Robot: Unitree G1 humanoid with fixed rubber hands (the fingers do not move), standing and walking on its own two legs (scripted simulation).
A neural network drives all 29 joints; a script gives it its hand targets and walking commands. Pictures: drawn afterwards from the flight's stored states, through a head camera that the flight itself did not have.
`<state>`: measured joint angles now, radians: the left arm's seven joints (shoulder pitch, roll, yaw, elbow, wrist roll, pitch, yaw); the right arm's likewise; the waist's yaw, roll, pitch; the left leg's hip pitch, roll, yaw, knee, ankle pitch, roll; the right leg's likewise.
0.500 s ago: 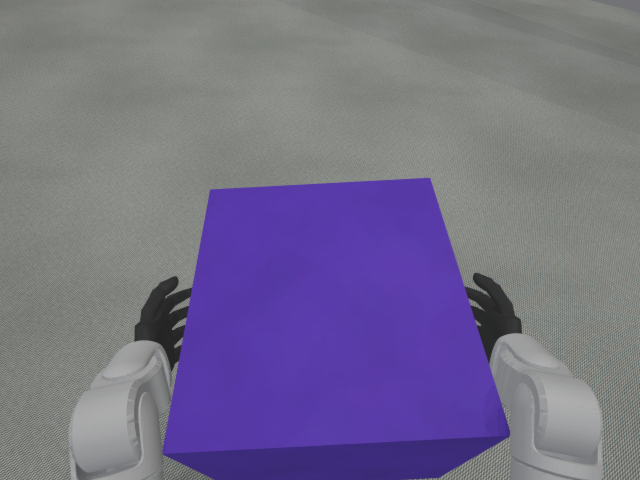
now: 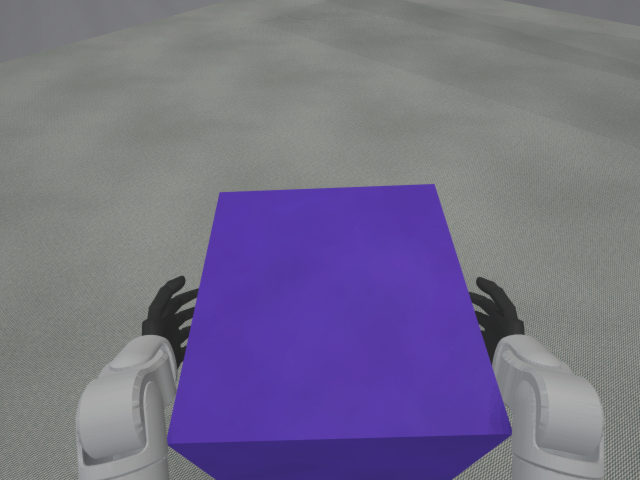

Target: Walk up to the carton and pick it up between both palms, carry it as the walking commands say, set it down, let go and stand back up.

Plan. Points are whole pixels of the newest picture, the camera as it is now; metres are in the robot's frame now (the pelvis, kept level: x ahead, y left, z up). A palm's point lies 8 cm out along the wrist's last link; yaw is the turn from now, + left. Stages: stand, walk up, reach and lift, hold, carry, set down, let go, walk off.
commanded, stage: carry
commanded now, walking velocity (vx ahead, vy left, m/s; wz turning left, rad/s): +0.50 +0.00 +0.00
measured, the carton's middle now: (332, 341) +0.30 -0.01 +0.01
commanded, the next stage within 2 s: none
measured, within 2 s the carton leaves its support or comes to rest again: neither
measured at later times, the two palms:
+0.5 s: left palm (227, 222) +0.48 +0.15 +0.06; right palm (464, 220) +0.48 -0.22 +0.05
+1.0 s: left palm (250, 116) +0.81 +0.15 +0.07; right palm (426, 123) +0.76 -0.21 +0.07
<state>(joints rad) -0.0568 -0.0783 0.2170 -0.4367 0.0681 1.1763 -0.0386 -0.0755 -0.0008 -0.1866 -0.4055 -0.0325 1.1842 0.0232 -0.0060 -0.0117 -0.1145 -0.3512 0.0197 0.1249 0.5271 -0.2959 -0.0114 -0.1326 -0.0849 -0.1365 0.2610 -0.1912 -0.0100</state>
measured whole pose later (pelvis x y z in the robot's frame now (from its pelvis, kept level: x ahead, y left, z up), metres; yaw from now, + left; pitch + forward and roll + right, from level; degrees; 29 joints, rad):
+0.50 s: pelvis +0.23 -0.03 -0.01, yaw +1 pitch +5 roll +1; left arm -0.06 -0.10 0.22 -0.44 0.08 1.16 -0.04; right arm -0.08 -0.01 -0.21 -0.43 -0.02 1.18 0.02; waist -0.02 0.02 -0.04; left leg -0.39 0.05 0.09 0.93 -0.43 0.00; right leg -0.28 -0.06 -0.20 0.43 -0.24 -0.04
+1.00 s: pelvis +0.54 +0.00 -0.01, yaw -3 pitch +4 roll +0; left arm -0.05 -0.07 0.22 -0.47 0.05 1.15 -0.07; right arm -0.01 0.06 -0.21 -0.48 -0.03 1.14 0.01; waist -0.06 -0.01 -0.04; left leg -0.11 0.03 0.21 0.26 -0.22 0.02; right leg -0.52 -0.09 -0.11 0.75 -0.28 0.00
